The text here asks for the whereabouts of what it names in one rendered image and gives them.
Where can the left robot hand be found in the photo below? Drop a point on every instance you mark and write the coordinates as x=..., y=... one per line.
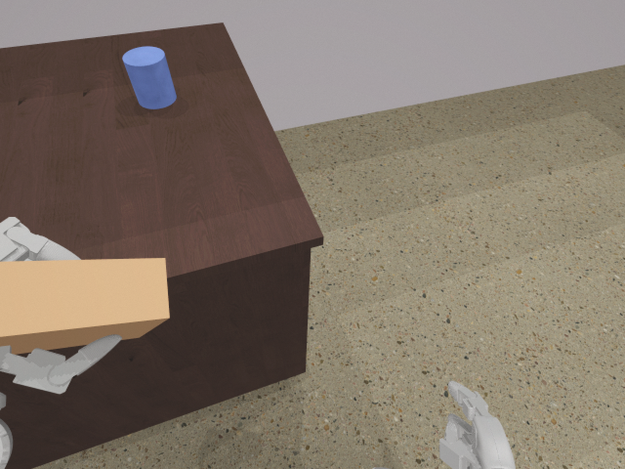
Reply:
x=44, y=370

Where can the right robot hand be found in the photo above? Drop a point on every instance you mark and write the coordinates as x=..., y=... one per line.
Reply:
x=483, y=445

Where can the table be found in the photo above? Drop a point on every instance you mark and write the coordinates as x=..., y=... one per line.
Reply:
x=203, y=183

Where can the sponge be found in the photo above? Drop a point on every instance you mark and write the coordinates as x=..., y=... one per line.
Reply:
x=66, y=303

